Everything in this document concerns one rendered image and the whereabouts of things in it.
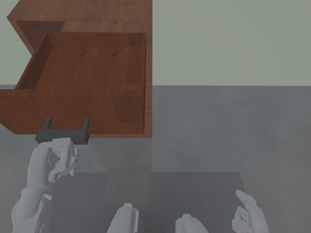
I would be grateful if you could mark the drawer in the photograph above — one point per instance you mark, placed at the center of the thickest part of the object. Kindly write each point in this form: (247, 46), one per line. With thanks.
(73, 75)

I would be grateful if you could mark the right robot thigh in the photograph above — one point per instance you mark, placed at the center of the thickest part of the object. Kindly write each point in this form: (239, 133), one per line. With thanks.
(189, 224)

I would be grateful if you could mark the robot thigh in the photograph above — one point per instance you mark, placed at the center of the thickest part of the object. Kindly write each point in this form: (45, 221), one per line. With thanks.
(189, 224)
(125, 221)

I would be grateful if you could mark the right robot hand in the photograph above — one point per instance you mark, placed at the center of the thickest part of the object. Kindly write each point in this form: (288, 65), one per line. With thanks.
(254, 219)

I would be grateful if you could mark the cabinet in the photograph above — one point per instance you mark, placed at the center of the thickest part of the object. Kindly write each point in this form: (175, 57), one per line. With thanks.
(31, 18)

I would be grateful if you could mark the left robot thigh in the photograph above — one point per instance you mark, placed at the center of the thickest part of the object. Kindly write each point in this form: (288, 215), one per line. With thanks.
(125, 221)

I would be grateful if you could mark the handle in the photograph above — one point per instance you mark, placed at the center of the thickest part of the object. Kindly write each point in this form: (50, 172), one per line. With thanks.
(78, 136)

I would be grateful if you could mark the left robot hand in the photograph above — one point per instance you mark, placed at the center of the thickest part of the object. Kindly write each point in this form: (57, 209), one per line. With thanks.
(59, 153)

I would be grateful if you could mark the left robot forearm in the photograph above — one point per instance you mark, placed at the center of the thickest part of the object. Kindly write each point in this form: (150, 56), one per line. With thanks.
(32, 212)

